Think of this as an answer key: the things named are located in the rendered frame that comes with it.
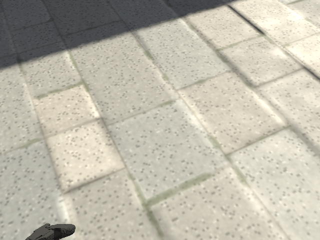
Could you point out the robot left hand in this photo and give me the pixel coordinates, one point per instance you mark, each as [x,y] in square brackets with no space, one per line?
[52,232]

